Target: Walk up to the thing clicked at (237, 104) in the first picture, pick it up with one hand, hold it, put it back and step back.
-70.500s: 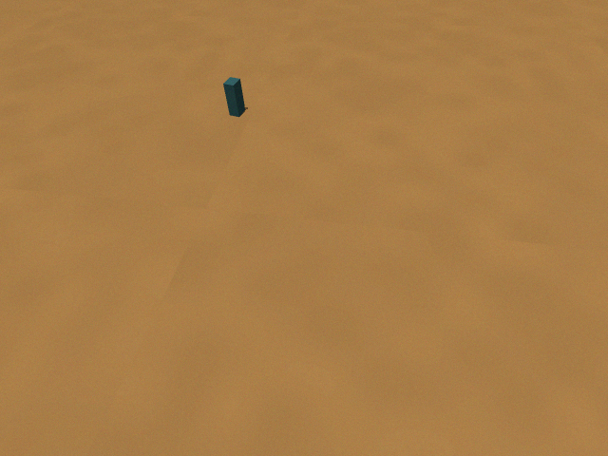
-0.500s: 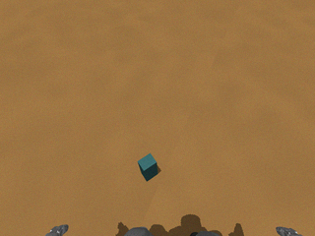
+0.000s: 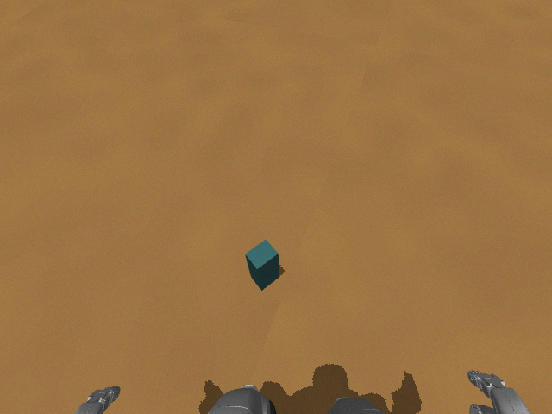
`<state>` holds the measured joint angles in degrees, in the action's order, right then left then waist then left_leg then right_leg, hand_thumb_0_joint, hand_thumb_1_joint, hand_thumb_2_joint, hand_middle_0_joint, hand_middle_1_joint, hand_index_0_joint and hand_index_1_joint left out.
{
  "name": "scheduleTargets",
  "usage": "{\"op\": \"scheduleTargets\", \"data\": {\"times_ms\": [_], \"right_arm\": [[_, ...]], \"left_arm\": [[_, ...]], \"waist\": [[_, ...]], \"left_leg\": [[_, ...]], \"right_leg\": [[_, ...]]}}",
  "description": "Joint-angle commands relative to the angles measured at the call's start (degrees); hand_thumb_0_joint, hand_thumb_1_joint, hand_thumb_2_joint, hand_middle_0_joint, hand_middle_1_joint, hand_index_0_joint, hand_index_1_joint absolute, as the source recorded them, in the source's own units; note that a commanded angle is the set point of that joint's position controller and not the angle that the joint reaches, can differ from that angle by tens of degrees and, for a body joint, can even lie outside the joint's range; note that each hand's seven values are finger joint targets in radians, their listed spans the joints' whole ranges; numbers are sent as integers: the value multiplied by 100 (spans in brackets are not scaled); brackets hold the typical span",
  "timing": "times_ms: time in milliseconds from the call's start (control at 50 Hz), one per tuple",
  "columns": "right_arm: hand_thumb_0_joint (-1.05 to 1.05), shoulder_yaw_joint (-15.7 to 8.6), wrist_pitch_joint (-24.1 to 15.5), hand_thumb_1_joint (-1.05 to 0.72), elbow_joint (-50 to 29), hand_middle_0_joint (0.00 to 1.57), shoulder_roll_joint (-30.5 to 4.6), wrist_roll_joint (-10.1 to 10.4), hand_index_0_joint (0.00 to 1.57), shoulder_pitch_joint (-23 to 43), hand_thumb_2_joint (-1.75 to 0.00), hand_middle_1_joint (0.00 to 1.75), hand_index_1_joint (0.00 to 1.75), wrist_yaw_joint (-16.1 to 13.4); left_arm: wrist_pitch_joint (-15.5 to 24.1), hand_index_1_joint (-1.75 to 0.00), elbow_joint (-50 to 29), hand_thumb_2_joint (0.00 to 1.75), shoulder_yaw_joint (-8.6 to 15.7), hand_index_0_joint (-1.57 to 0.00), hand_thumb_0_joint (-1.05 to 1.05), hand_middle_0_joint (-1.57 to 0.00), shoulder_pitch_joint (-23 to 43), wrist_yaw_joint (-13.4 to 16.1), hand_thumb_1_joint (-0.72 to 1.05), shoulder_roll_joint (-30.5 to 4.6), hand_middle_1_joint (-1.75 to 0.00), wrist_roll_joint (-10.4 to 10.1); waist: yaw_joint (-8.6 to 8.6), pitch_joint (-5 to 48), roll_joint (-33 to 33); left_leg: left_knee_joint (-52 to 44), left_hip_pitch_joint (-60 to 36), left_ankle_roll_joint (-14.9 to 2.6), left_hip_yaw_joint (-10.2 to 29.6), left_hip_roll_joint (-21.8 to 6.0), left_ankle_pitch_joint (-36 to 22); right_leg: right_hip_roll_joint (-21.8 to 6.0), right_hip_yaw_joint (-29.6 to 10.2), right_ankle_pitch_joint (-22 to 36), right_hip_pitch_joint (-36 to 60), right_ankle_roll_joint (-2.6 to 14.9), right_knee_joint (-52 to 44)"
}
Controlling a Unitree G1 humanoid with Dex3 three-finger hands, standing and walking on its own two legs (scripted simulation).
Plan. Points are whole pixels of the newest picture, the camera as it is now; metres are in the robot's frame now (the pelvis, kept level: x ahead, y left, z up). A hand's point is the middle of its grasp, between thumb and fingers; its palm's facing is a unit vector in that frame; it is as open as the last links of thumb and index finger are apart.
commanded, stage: step back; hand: left
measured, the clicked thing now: (263, 266) +0.59 +0.09 -0.65
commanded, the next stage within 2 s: none
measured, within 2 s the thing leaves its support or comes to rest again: neither
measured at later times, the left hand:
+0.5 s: hand out of the picture -0.01 +0.31 -0.14, palm faces +0.05 -0.94 -0.34, open 7.4 cm
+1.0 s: hand out of the picture -0.20 +0.25 -0.12, palm faces -0.04 -0.91 -0.42, open 7.4 cm
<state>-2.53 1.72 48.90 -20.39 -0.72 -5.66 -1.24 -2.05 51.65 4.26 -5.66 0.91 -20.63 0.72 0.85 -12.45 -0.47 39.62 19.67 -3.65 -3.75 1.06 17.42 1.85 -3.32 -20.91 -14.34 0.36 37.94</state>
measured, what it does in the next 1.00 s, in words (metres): walks backwards: left foot, then right foot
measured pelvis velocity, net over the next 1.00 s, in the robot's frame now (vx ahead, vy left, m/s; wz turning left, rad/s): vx -0.28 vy -0.01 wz -0.04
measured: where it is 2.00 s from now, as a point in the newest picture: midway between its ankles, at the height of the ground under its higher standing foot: outside the picture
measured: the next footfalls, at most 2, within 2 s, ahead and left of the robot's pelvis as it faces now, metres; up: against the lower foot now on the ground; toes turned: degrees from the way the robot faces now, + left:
left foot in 0.32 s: -0.07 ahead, +0.14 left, +0.00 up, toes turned +0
right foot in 0.82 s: -0.23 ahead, -0.12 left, +0.00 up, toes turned -1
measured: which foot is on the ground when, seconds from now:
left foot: down 0.00-0.04, up 0.06-0.30, down 0.32-0.84, up 0.86-1.00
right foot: down 0.00-0.34, up 0.36-0.80, down 0.82-1.00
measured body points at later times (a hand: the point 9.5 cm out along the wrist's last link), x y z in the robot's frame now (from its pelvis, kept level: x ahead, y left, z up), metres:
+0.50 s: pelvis -0.12 +0.04 +0.02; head -0.07 +0.08 +0.46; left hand -0.02 +0.35 -0.12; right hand -0.03 -0.27 -0.08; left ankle -0.11 +0.14 -0.72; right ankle -0.12 -0.12 -0.63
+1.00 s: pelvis -0.28 -0.01 +0.01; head -0.24 -0.04 +0.46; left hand -0.20 +0.30 -0.09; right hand -0.20 -0.34 -0.11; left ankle -0.26 +0.13 -0.64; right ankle -0.27 -0.12 -0.72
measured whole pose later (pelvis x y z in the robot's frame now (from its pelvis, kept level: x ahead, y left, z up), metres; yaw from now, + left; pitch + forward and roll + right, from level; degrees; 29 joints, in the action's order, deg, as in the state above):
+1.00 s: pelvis -0.28 -0.01 +0.01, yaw -2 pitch -1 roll +2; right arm -3.4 2.0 48.7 -24.1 -0.7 -11.7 -2.6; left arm -4.2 47.0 4.6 -13.4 -1.2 -20.0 2.9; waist -1.6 -6.7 -1.0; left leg 66.4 30.6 0.9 6.3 7.0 25.5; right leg -1.2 -1.7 -18.1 -17.1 1.5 36.4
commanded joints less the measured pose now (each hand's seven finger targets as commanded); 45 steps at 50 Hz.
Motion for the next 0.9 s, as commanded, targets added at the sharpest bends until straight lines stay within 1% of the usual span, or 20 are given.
{"op": "scheduleTargets", "data": {"times_ms": [0, 20, 40, 120, 240, 280, 300, 320, 340, 360, 400, 440, 580, 680, 740, 780, 820, 840, 860, 880], "right_arm": [[0, -331, -43, -90, -507, 20, -1202, 124, 20, 61, -90, 30, 30, -19], [0, -359, 3, -90, -473, 20, -1106, 103, 20, 117, -90, 30, 30, -52], [0, -415, 31, -90, -387, 20, -1248, 71, 20, -71, -90, 30, 30, -66], [0, -320, -34, -90, -185, 20, -1162, 93, 20, -384, -90, 30, 30, -4], [0, -271, -148, -90, -322, 20, -1075, 49, 20, -540, -90, 30, 30, -41], [0, -336, -224, -90, -155, 20, -1036, -43, 20, -873, -90, 30, 30, -36], [0, -402, -252, -90, -156, 20, -1112, -127, 20, -905, -90, 30, 30, -50], [0, -542, -264, -90, -236, 20, -1654, -230, 20, -770, -90, 30, 30, -61], [0, -574, -258, -90, -349, 20, -2007, -248, 20, -418, -90, 30, 30, -28], [0, -619, -248, -90, -425, 20, -2251, -162, 20, -517, -90, 30, 30, -14], [0, -508, -254, -90, -454, 20, -1814, -150, 20, -60, -90, 30, 30, -56], [0, -406, -269, -90, -517, 20, -1434, -136, 20, 254, -90, 30, 30, -107], [0, -505, -260, -90, -567, 20, -1423, -45, 20, -513, -90, 30, 30, -165], [0, -567, -208, -90, -780, 20, -1699, -132, 20, -301, -90, 30, 30, -134], [0, -584, -138, -90, -867, 20, -1859, -128, 20, 106, -90, 30, 30, -112], [0, -495, -60, -90, -858, 20, -1641, -72, 20, 174, -90, 30, 30, -102], [0, -308, -52, -90, -897, 20, -979, 14, 20, -154, -90, 30, 30, -172], [0, -474, -52, -90, -898, 20, -1356, -38, 20, 13, -90, 30, 30, -251], [0, -509, -65, -90, -739, 20, -1515, -15, 20, -109, -90, 30, 30, -241], [0, -468, -89, -90, -590, 20, -1493, 26, 20, -131, -90, 30, 30, -189]], "left_arm": [[197, -30, -397, 90, 409, -20, 0, -20, -641, 27, 90, -1509, -30, 120], [171, -30, -573, 90, 489, -20, 0, -20, -206, 13, 90, -1968, -30, 104], [207, -30, -800, 90, 509, -20, 0, -20, 134, 41, 90, -1924, -30, 121], [188, -30, -942, 90, 403, -20, 0, -20, 336, 93, 90, -1313, -30, 115], [72, -30, -1059, 90, 367, -20, 0, -20, -99, 115, 90, -1319, -30, 159], [-37, -30, -1099, 90, 333, -20, 0, -20, -18, 58, 90, -1391, -30, 44], [-101, -30, -1160, 90, 292, -20, 0, -20, -21, 35, 90, -1251, -30, 1], [-128, -30, -1223, 90, 238, -20, 0, -20, -210, 25, 90, -953, -30, -32], [-132, -30, -1180, 90, 253, -20, 0, -20, -218, 82, 90, -941, -30, -18], [-131, -30, -1148, 90, 342, -20, 0, -20, 22, 162, 90, -1157, -30, 26], [-140, -30, -1036, 90, 408, -20, 0, -20, 163, 133, 90, -1315, -30, 38], [-129, -30, -892, 90, 362, -20, 0, -20, -494, 61, 90, -1167, -30, -46], [-87, -30, -997, 90, 394, -20, 0, -20, -487, 25, 90, -1146, -30, 87], [-112, -30, -906, 90, 419, -20, 0, -20, -752, -64, 90, -1180, -30, 79], [-108, -30, -606, 90, 465, -20, 0, -20, -1499, -187, 90, -1188, -30, 72], [-61, -30, -379, 90, 522, -20, 0, -20, -1859, -207, 90, -1211, -30, 120], [-15, -30, -848, 90, 638, -20, 0, -20, -1078, -208, 90, -1963, -30, 239], [-40, -30, -1116, 90, 697, -20, 0, -20, -651, -163, 90, -2333, -30, 269], [-20, -30, -1181, 90, 652, -20, 0, -20, -267, -134, 90, -2160, -30, 235], [3, -30, -1238, 90, 524, -20, 0, -20, -78, -126, 90, -1743, -30, 239]], "waist": [[-153, 1688, 799], [-268, 1333, 1806], [-163, 1059, 1591], [-39, 1176, 799], [-227, 1724, 1241], [-26, 1830, 1018], [-27, 1806, 805], [-130, 1770, -409], [-245, 1560, -772], [211, 1527, -1275], [45, 1152, -904], [-370, 1191, -760], [139, 1518, -659], [78, 1557, -922], [-264, 1777, -1158], [-439, 1812, -667], [-279, 1058, 1681], [-525, 843, 1553], [-339, 567, 1406], [-226, 476, 1040]], "left_leg": [[355, 419, 33, 928, -267, -504], [1723, 402, 260, 575, 466, 1465], [2678, 254, 355, 1180, 309, 1847], [2896, 530, 374, 1192, 709, 1171], [-111, 422, 431, 692, 19, 1078], [-1827, -465, 373, 369, 107, -539], [-1983, -950, 310, 829, -132, -1322], [-2001, -1570, 21, 2350, -1266, -2246], [-1844, -1486, -353, 2975, -1900, -3057], [-2058, -585, -1029, 3537, -2522, -2738], [-2072, -247, -885, 2653, -2034, -2301], [-1588, -1038, -361, 1557, -1283, -3011], [-1323, -2029, -1034, 1740, -1597, -3173], [-1520, -1192, -1131, 1862, -1849, -1885], [-1567, -362, -779, 1583, -1655, -647], [-860, 368, -342, 1176, -1134, -166], [1307, 1998, 402, 609, 483, 1673], [2415, 1161, 490, 1077, 387, 1857], [2774, 730, 430, 1230, 215, 1527], [2858, 617, 386, 1248, 429, 1147]], "right_leg": [[-1278, -1629, 1952, 835, 897, -1376], [-2393, -2810, 2248, -107, 1842, -1879], [-2594, -2997, 2393, -649, 1974, -1884], [-1447, -1086, 3114, -101, 1271, -1391], [-1367, -909, 3440, 1436, 1040, -668], [-1083, -562, 3307, 1079, 764, 68], [-836, -556, 2474, 402, 519, 390], [-108, -303, 745, -913, 241, 1187], [545, -371, -1358, -1665, 113, 1798], [429, -879, -1789, -1232, 57, 2528], [352, -1095, -1109, -1195, 97, 3330], [479, -1036, -495, -1733, 106, 3408], [311, -672, -742, -1701, -274, 2617], [-46, -249, -893, -826, -196, 1529], [-259, 133, -356, 265, 79, 53], [-203, 80, 280, 1000, 243, -1065], [-1784, -2501, -463, 205, 821, -1972], [-2623, -3050, -425, -1292, 1706, -2404], [-2545, -2885, -837, -1955, 1674, -2592], [-1946, -1995, -183, -1827, 1412, -2312]]}}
